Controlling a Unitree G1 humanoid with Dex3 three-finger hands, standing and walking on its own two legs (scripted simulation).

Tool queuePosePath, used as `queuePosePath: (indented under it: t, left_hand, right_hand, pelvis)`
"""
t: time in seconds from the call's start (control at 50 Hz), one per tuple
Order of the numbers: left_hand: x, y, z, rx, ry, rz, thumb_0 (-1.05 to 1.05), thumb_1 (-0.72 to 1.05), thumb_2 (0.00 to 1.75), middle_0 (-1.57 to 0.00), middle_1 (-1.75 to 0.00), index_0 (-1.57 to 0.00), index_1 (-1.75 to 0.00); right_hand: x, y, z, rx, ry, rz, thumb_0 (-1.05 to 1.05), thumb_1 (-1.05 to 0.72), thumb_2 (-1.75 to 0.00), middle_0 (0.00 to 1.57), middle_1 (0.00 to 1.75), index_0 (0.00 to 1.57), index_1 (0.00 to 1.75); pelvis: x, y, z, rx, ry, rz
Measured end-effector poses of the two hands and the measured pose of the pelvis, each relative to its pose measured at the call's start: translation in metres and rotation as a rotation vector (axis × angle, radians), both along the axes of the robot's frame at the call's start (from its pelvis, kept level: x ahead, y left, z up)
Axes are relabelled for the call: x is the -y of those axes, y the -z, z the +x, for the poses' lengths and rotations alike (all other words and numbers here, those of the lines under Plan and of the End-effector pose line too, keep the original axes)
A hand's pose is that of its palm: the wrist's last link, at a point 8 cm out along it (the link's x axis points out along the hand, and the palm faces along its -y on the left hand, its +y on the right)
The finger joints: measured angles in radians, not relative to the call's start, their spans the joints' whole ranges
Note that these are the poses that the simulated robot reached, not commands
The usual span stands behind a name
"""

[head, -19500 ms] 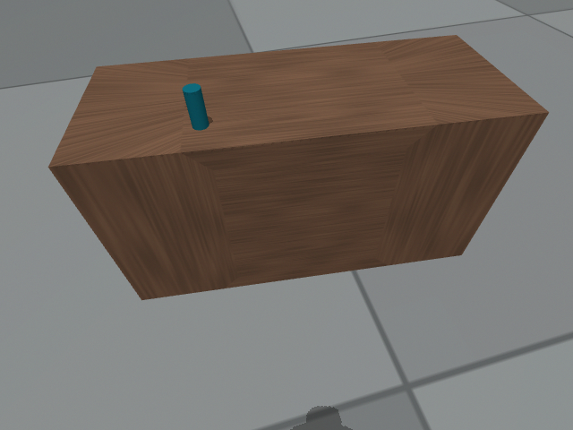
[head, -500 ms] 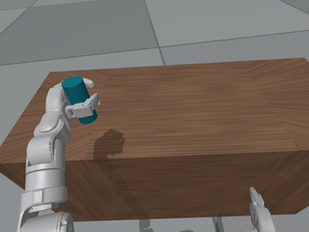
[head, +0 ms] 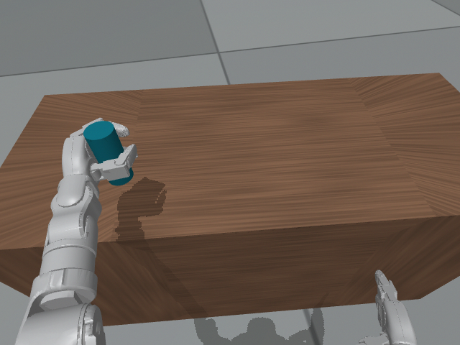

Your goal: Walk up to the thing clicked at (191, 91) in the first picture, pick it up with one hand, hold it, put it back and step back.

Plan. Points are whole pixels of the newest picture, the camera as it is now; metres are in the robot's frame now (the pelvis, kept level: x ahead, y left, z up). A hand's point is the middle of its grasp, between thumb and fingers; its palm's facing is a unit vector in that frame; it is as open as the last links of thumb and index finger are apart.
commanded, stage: crouch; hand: left
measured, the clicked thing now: (110, 155) +0.42 +0.21 +0.12
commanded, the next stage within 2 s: lower in 0.34 s
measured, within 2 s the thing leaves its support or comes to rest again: rests again in 1.54 s
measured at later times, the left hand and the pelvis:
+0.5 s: hand (123, 154) +0.44 +0.19 +0.10, palm faces +0.17 -0.99 +0.00, open 6.1 cm; pelvis +0.00 +0.00 -0.01, yaw +0 degrees
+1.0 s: hand (133, 169) +0.45 +0.19 +0.05, palm faces +0.15 -0.99 +0.00, open 6.1 cm; pelvis -0.01 +0.00 -0.03, yaw +0 degrees
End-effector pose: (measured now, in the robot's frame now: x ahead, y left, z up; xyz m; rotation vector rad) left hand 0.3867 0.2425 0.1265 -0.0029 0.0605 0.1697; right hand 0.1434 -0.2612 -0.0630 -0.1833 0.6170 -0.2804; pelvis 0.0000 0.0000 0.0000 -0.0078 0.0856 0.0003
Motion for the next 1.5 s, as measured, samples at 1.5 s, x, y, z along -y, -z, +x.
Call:
queuePosePath:
  t: [1.5]
  left_hand:
    - [-0.003,0.114,0.04,0.013,0.029,0.004,-0.02,0.05,1.15,-0.92,-1.14,-0.97,-1.12]
  right_hand:
    - [-0.008,0.004,-0.011,-0.051,-0.069,-0.079,-0.01,0.5,-0.06,0.06,0.05,0.05,0.05]
  pelvis:
    - [-0.002,0.049,-0.008,-0.214,0.003,-0.025]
